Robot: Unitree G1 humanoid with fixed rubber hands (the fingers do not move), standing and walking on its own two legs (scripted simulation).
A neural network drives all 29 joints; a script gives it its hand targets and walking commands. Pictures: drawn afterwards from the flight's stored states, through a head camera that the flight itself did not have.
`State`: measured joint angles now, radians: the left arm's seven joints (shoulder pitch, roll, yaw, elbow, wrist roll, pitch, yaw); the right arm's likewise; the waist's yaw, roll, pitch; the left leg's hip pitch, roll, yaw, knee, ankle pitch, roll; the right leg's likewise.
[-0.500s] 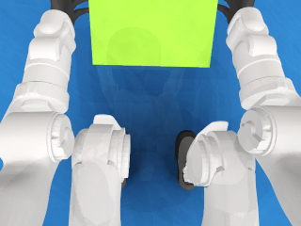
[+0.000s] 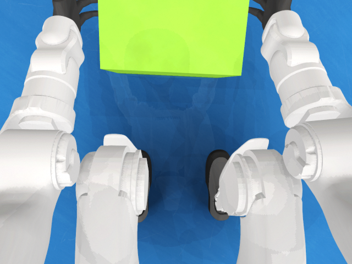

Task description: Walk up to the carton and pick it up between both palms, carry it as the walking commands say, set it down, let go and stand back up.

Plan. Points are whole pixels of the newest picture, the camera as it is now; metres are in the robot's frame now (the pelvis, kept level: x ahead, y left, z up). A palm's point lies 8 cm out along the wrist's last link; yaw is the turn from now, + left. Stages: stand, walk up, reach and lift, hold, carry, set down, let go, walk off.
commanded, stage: set down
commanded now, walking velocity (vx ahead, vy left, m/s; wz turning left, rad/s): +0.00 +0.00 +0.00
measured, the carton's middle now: (171, 30) +0.52 +0.04 -0.26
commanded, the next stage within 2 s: let go in 1.84 s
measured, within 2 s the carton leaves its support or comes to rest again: neither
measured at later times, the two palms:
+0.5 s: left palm (44, 14) +0.51 +0.26 -0.18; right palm (293, 13) +0.54 -0.15 -0.16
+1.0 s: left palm out of the picture +0.51 +0.28 -0.03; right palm out of the picture +0.53 -0.14 -0.04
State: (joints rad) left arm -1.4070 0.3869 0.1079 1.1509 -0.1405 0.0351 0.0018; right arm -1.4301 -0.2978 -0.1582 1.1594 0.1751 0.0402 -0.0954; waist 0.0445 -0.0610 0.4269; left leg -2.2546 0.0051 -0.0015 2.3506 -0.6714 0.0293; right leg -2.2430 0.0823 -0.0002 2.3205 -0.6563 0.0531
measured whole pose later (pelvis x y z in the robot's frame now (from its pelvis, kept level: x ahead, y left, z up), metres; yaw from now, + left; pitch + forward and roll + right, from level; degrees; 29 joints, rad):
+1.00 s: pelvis -0.03 +0.00 +0.09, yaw +2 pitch +29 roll -3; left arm -1.43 0.57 0.10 0.78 -0.30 0.30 0.02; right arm -1.35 -0.38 -0.18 0.66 0.21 0.31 -0.16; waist 0.03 0.00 0.52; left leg -2.00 -0.02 0.00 2.02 -0.54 0.04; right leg -1.95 0.03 0.00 2.00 -0.56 0.04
